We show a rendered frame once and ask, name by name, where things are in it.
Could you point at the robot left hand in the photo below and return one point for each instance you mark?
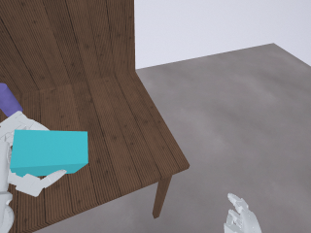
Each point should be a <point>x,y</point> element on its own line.
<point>28,184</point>

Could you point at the sponge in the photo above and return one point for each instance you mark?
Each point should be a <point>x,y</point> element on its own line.
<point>42,152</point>

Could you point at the robot right hand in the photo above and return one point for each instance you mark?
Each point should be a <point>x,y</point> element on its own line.
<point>246,222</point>

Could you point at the left robot forearm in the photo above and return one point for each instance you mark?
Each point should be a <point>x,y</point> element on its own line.
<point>7,215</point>

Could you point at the table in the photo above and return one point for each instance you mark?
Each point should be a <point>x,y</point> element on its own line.
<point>71,66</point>

